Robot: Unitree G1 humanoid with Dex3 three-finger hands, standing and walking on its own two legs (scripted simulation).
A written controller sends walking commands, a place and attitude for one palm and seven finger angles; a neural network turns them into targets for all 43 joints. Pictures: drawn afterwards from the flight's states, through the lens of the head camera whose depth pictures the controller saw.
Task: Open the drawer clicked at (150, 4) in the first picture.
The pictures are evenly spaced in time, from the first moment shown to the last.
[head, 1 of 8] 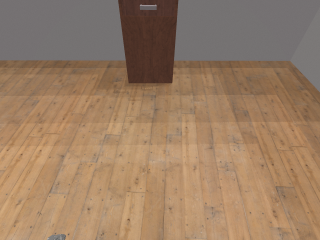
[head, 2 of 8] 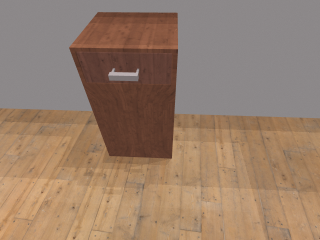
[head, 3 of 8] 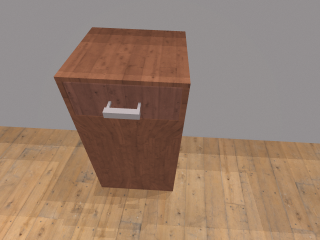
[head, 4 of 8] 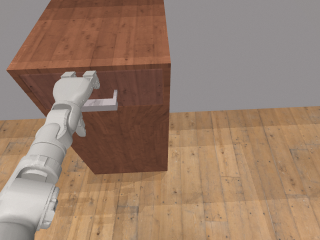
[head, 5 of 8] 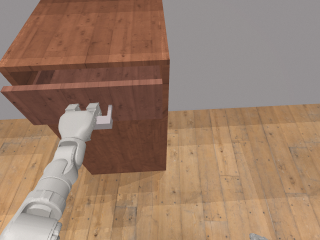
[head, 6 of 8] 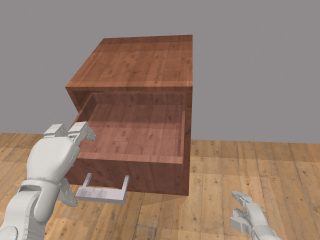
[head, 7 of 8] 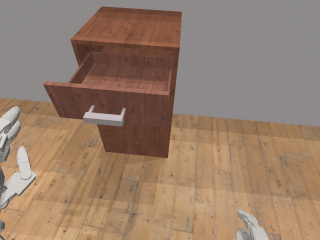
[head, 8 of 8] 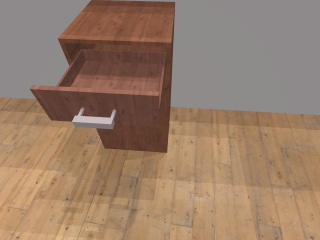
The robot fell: no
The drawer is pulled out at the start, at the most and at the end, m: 0.00 0.30 0.29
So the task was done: yes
